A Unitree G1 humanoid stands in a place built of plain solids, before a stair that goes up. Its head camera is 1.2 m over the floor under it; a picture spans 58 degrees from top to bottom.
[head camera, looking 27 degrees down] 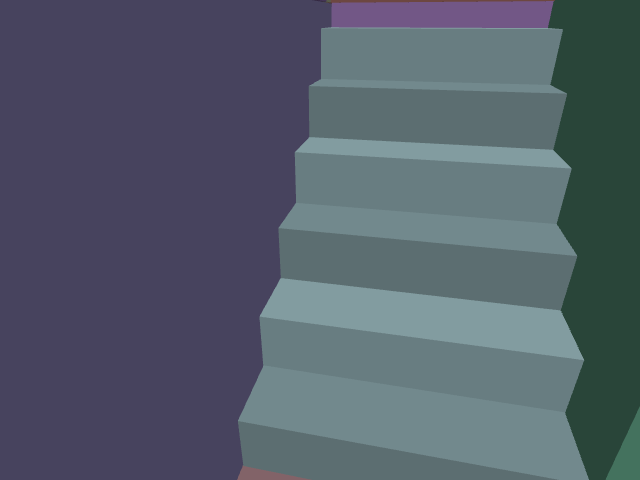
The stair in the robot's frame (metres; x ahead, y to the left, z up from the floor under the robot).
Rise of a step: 0.19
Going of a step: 0.23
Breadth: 0.91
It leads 12 degrees to the right of straight ahead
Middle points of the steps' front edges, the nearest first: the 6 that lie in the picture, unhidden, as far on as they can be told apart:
0.76 -0.21 0.20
0.98 -0.26 0.39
1.20 -0.31 0.59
1.42 -0.35 0.78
1.64 -0.40 0.97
1.87 -0.45 1.17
